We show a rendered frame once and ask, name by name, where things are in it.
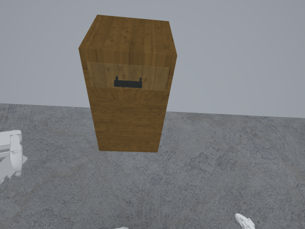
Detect cabinet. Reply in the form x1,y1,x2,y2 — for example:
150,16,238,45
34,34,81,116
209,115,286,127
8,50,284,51
78,15,177,153

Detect drawer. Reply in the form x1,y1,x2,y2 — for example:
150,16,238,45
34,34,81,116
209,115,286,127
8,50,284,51
87,62,170,91

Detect left robot hand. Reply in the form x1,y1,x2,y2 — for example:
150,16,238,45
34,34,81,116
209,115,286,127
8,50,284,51
0,130,27,184

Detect right robot hand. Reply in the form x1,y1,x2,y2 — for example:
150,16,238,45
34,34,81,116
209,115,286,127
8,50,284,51
235,213,255,229

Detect handle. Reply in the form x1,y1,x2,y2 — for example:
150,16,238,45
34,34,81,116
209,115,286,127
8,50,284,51
114,76,142,88

